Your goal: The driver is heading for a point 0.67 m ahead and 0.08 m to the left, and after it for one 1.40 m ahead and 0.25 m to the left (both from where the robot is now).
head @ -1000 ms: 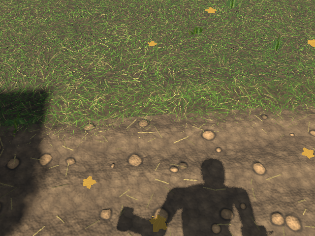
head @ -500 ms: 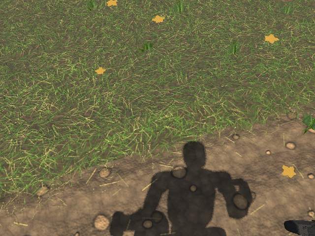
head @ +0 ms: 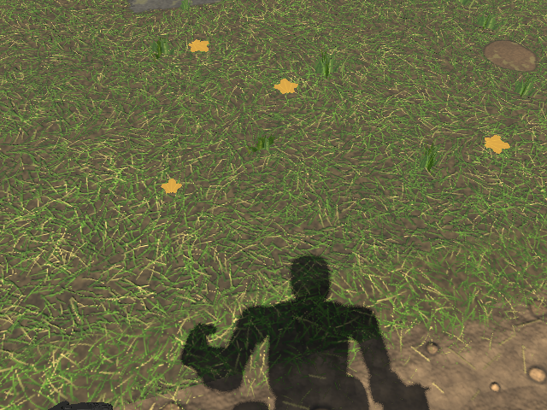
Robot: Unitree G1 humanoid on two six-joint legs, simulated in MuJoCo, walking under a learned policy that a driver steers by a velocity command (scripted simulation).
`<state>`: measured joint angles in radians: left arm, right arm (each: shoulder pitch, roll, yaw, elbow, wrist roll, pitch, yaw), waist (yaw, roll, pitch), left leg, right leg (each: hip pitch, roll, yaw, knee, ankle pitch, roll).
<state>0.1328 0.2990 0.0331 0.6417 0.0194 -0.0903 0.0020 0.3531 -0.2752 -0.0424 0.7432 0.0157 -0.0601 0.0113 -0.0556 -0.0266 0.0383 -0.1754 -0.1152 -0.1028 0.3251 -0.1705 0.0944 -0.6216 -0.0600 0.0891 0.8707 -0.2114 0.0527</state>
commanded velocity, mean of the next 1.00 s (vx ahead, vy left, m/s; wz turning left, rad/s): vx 0.50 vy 0.00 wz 0.38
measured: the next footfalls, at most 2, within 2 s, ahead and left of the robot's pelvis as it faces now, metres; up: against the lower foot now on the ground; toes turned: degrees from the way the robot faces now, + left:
right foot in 0.22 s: +0.31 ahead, -0.13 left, +0.00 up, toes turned +13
left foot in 0.74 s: +0.49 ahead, +0.21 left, +0.00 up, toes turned +28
